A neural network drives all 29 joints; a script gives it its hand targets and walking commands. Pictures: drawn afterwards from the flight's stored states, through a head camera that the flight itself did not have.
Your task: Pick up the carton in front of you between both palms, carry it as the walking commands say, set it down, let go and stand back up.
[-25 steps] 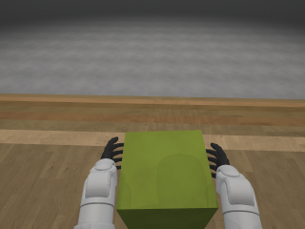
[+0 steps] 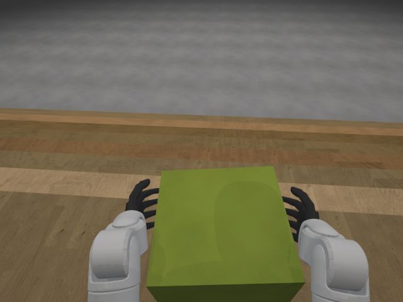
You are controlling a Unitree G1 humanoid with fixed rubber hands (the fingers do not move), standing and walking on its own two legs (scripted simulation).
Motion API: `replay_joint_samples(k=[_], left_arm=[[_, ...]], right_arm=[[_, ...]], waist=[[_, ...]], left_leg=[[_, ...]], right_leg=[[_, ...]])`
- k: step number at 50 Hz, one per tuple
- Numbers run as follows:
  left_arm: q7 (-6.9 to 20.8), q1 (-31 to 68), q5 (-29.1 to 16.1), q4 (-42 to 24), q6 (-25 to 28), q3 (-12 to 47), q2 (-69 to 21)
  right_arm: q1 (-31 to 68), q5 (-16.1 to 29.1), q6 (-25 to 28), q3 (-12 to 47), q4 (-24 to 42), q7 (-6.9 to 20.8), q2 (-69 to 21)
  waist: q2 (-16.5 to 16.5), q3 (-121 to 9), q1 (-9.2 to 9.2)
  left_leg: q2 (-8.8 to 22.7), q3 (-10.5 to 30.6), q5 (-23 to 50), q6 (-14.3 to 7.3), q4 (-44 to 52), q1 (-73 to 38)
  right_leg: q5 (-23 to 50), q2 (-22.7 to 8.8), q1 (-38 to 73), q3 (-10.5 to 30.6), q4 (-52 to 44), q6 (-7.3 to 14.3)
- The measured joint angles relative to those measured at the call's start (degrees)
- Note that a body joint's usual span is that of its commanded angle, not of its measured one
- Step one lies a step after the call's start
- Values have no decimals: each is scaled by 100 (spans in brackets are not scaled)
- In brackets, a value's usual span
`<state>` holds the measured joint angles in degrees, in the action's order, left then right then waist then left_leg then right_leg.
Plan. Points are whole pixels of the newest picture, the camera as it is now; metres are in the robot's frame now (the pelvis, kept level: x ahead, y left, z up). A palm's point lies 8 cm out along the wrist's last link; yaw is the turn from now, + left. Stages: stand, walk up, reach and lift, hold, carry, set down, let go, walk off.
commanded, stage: carry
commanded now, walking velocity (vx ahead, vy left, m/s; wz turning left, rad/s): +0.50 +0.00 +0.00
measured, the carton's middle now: (220, 248) +0.26 -0.01 +0.00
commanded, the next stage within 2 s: none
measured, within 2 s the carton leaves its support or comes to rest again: neither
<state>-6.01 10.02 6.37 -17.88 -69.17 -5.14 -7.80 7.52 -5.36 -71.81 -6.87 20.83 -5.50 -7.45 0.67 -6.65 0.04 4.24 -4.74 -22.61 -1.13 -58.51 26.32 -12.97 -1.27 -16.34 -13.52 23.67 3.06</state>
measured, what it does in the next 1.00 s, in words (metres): walks ahead: left foot, then right foot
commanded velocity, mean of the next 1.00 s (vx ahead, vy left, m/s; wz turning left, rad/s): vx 0.50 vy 0.00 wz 0.00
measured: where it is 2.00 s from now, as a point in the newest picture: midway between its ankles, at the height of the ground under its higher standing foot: (205, 169)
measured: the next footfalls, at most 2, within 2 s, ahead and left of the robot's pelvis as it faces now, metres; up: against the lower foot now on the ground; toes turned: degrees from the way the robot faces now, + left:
left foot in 0.28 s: +0.35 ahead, +0.13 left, +0.00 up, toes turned +12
right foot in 0.76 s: +0.67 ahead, -0.06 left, +0.00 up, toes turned -9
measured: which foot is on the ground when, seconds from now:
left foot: up 0.00-0.26, down 0.28-0.78, up 0.80-1.00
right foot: down 0.00-0.30, up 0.32-0.74, down 0.76-1.00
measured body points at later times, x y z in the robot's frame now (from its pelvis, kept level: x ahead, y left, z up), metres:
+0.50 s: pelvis +0.31 +0.05 +0.01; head +0.35 +0.07 +0.45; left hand +0.62 +0.19 +0.06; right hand +0.59 -0.12 +0.07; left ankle +0.31 +0.12 -0.74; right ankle +0.30 -0.09 -0.65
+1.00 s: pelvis +0.62 -0.01 -0.01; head +0.70 -0.02 +0.43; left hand +1.00 +0.16 +0.08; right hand +1.01 -0.15 +0.07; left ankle +0.63 +0.14 -0.66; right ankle +0.63 -0.05 -0.74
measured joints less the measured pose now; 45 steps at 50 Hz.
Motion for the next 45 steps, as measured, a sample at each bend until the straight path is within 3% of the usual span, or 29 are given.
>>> replay_joint_samples(k=[6,12,14,15,17,20,25,32,36,38,39,42,45], left_arm=[[-10,124,-39,-72,-42,-192,-17],[35,141,-20,-75,26,-169,-21],[55,124,6,-124,47,-187,-8],[65,129,10,-93,83,-247,-4],[75,106,24,-9,120,-325,-8],[61,88,48,50,138,-278,-4],[61,245,63,23,313,-215,-33],[20,824,34,102,328,-347,95],[-65,1536,-76,649,186,-454,355],[-87,2029,-129,1144,127,-503,488],[-102,2256,-138,1417,154,-529,531],[-188,2745,-193,2111,150,-574,635],[-215,2929,-331,2394,114,-662,759]], right_arm=[[249,-36,-10,10,-101,5,-28],[169,-81,69,45,-9,31,-20],[193,-92,121,83,-42,43,-24],[232,-111,199,115,-158,55,-30],[275,-123,278,145,-363,60,-36],[206,-109,318,147,-395,54,-29],[240,-48,485,18,-224,51,-29],[924,41,528,-96,-439,3,79],[1686,112,336,-116,-981,-69,346],[2102,152,220,-156,-1346,-89,528],[2333,192,205,-170,-1589,-89,648],[2840,277,116,-238,-2226,-128,853],[3151,226,27,-318,-2548,-166,820]], waist=[[-122,42,-143],[-162,71,-146],[-225,98,-101],[-313,137,-52],[-292,269,18],[-202,464,67],[-130,581,137],[-135,456,204],[-56,387,168],[-30,383,71],[68,429,-19],[89,692,-207],[7,936,-282]], left_leg=[[139,-238,1003,115,1456,752],[-15,-728,1701,0,2915,468],[-130,-955,1734,-147,3112,151],[-171,-1038,1631,-299,2829,180],[-151,-1094,1290,-455,2607,86],[-138,-1101,1181,-385,3007,-370],[-161,-984,1039,-321,3654,-1123],[-227,-831,360,-95,3843,-2085],[-188,-752,-358,130,3462,-2540],[-84,-666,-858,187,2563,-2486],[32,-512,-870,138,1717,-2201],[-214,268,-646,-79,-870,-940],[-278,404,-191,-183,-1606,109]], right_leg=[[-116,-65,963,111,-838,-151],[-915,-256,1792,169,-698,-506],[-1484,-445,1757,262,128,-590],[-1514,-612,1437,374,991,-556],[-1370,-553,506,845,2954,-450],[-913,-438,-698,999,4383,-254],[-239,-477,-1855,879,3876,-182],[662,-406,-2232,661,2010,-72],[877,-151,-1864,421,1184,148],[787,-4,-1469,308,846,227],[651,48,-1532,268,1176,294],[66,94,-1444,279,1560,404],[-15,129,-1082,332,1212,368]])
